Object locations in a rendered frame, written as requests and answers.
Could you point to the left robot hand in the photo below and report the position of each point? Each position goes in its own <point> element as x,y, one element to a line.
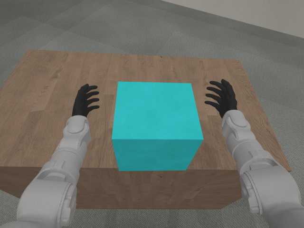
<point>81,103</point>

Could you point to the pedestal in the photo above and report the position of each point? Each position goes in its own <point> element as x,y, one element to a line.
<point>38,98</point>

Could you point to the left robot upper arm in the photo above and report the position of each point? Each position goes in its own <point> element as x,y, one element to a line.
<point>46,204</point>

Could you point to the right robot hand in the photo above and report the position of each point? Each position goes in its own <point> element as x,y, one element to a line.
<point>226,100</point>

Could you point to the right robot upper arm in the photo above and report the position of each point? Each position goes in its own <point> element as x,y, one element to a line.
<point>271,193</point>

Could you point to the robot left forearm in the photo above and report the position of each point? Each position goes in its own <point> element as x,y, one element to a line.
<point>68,157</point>

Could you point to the robot right forearm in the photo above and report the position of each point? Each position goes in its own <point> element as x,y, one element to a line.
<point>243,146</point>

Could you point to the carton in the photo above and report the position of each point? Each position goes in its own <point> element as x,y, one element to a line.
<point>156,126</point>

